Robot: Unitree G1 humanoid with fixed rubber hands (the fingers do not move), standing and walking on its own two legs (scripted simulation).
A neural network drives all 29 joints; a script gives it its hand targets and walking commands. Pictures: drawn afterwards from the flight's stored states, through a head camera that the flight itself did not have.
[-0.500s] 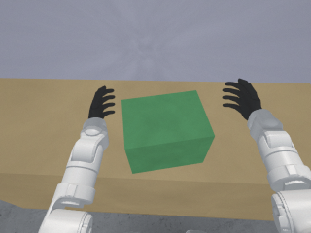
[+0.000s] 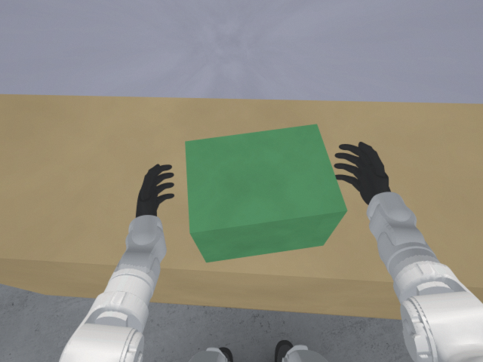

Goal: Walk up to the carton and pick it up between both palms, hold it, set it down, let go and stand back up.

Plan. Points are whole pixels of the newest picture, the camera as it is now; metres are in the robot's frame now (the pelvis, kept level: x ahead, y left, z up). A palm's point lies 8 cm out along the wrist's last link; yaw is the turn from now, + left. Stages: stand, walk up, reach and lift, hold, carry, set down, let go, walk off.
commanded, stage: reach and lift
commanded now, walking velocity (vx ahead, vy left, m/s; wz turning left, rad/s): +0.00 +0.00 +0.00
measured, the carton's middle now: (258, 196) +0.40 +0.01 -0.04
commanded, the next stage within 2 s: none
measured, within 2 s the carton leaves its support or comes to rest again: neither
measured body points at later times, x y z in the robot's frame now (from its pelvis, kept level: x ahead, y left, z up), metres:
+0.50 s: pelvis +0.02 +0.00 -0.01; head +0.17 -0.01 +0.42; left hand +0.37 +0.19 -0.06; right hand +0.44 -0.16 -0.03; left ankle +0.00 +0.12 -0.72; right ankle +0.03 -0.10 -0.73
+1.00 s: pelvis +0.01 +0.00 -0.01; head +0.14 -0.02 +0.42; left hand +0.37 +0.18 -0.04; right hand +0.43 -0.15 -0.03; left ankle +0.00 +0.12 -0.73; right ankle +0.03 -0.10 -0.73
